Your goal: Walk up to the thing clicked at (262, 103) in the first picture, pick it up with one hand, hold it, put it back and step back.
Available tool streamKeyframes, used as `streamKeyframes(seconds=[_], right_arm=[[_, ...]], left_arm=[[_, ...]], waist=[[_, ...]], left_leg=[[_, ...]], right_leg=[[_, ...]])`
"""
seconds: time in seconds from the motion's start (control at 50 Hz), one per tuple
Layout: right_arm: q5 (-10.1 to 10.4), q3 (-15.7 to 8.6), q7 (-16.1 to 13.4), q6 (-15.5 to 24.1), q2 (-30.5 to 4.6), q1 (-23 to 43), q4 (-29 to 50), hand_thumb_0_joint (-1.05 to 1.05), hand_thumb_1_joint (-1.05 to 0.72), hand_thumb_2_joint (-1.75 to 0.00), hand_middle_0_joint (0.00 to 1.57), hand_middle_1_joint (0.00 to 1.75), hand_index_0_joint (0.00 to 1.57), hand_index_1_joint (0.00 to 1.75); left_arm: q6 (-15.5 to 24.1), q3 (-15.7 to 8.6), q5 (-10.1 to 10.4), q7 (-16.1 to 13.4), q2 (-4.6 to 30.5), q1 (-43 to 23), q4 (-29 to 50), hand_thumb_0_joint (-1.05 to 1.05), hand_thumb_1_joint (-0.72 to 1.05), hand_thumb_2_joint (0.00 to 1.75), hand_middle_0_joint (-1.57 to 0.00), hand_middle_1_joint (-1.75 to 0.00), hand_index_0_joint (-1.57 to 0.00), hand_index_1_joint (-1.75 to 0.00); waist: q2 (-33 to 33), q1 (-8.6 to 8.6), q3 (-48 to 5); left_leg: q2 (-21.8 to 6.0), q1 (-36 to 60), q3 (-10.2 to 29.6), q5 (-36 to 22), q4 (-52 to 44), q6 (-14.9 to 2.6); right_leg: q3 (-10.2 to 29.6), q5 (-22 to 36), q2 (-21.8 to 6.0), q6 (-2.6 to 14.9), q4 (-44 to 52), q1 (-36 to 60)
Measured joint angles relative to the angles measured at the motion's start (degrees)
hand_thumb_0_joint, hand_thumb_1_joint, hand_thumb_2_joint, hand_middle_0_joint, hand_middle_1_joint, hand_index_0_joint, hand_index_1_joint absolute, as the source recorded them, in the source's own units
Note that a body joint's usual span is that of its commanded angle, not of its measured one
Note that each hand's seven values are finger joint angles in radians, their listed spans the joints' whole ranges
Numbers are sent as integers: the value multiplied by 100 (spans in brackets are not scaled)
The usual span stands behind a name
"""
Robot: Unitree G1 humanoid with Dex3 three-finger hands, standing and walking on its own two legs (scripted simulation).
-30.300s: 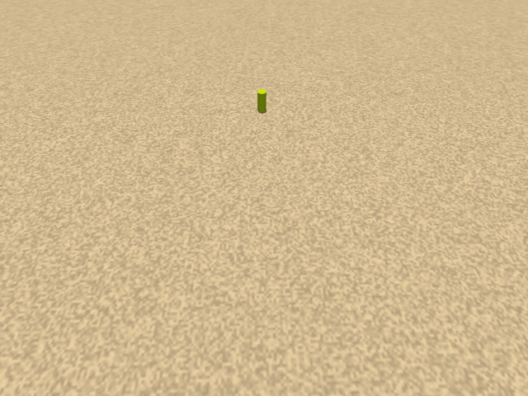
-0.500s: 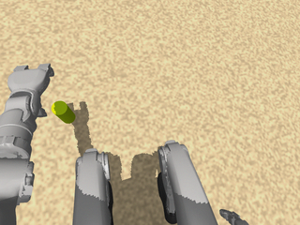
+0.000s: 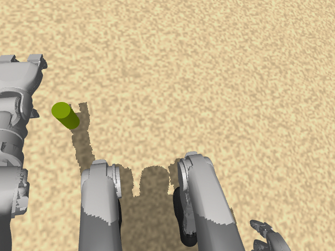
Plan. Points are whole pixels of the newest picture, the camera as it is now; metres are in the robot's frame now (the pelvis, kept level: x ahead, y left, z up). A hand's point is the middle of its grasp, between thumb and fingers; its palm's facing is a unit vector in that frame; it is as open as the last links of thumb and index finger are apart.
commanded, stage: withdraw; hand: left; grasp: from above
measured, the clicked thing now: (66, 116) +0.50 +0.28 -0.35
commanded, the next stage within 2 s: go down in 1.26 s
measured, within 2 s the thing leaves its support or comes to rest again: neither
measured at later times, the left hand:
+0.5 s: hand (33, 105) +0.47 +0.30 -0.14, palm faces -0.35 -0.01 -0.94, open 13.3 cm
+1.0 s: hand (48, 117) +0.44 +0.27 -0.14, palm faces -0.50 -0.05 -0.87, open 13.4 cm
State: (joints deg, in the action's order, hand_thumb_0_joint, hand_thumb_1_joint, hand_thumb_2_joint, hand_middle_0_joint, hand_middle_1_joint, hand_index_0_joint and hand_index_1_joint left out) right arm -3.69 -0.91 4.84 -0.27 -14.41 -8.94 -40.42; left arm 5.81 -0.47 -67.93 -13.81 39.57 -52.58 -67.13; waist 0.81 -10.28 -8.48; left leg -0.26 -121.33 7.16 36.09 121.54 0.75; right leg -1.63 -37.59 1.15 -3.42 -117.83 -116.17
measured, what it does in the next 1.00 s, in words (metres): stands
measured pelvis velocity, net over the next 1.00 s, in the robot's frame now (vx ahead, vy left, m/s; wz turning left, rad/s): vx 0.00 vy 0.00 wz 0.00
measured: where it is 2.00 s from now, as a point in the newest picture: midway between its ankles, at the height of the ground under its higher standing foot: (150, 231)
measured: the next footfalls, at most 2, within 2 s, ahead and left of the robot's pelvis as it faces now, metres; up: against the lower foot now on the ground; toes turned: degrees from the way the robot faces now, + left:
none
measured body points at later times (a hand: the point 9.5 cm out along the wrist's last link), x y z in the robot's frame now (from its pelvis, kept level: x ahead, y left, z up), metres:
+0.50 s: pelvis +0.00 +0.00 -0.01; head +0.22 +0.07 +0.38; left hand +0.48 +0.30 -0.08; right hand +0.08 -0.28 -0.12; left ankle +0.09 +0.13 -0.38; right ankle +0.10 -0.14 -0.38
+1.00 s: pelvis +0.00 +0.00 +0.01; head +0.21 +0.07 +0.41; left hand +0.46 +0.27 -0.10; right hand +0.08 -0.28 -0.09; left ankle +0.09 +0.13 -0.38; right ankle +0.10 -0.14 -0.38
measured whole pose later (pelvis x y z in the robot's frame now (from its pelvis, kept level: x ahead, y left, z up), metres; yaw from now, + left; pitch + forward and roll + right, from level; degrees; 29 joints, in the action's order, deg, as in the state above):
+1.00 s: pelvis +0.00 +0.00 +0.01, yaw +0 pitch +36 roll -7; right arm -3.6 1.6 5.1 0.8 -15.5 -9.8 -39.7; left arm 8.1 0.2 -69.7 -16.9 34.8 -48.9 -76.0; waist 0.3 -11.9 -9.8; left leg -0.7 -118.9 6.6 36.4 118.9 0.6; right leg -1.3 -37.6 1.3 -2.8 -115.4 -114.2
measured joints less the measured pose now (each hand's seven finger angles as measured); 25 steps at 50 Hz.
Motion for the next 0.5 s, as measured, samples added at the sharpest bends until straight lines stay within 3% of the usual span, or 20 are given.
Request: streamKeyframes(seconds=[0.12, 0.18, 0.24, 0.38, 0.44, 0.5], right_arm=[[155, 76, 4, -149, 105, -220, 55, 0, -91, -89, 21, 30, 20, 30], [202, 149, 13, -194, 99, -299, 87, 0, -90, -89, 21, 30, 20, 30], [197, 227, 28, -171, 68, -313, 88, 0, -90, -89, 21, 30, 20, 30], [28, 192, 67, 39, -54, -179, 20, 0, -90, -89, 21, 30, 20, 30], [-23, 86, 60, 76, -59, -112, -8, 0, -91, -89, 21, 30, 20, 30], [-25, -9, 34, 59, -20, -76, -8, 0, -91, -89, 21, 30, 20, 30]], left_arm=[[-277, 320, 415, 521, -335, 260, 187, 0, -33, 83, -20, -84, -22, -83], [-207, 327, 477, 548, -509, 492, 193, 0, -32, 83, -19, -86, -22, -84], [-48, 258, 377, 412, -589, 603, -47, 0, -31, 81, -20, -86, -22, -84], [494, -120, -225, -88, -276, 568, -320, 0, -32, 81, -21, -85, -23, -83], [516, -266, -281, -232, -92, 549, -34, 0, -33, 82, -21, -84, -23, -82], [355, -266, -214, -219, 13, 449, 232, 0, -34, 84, -21, -84, -22, -82]], waist=[[136, 51, -140], [148, 43, -172], [105, 0, -190], [-23, -88, -36], [-58, -74, 59], [-63, -19, 81]], left_leg=[[-61, 337, -62, 58, -313, -52], [-89, 484, -89, 83, -429, -67], [-100, 495, -100, 88, -445, -68], [-35, 62, -37, 79, -18, -25], [2, -108, -23, 69, 175, -9], [22, -172, -18, 54, 238, -5]], right_leg=[[34, -9, 21, -1, 337, 314], [51, -13, 36, 9, 457, 444], [60, -12, 45, 21, 465, 440], [31, -54, 24, 18, 21, 40], [33, -72, 9, -7, -183, -113], [35, -73, -3, -28, -250, -165]])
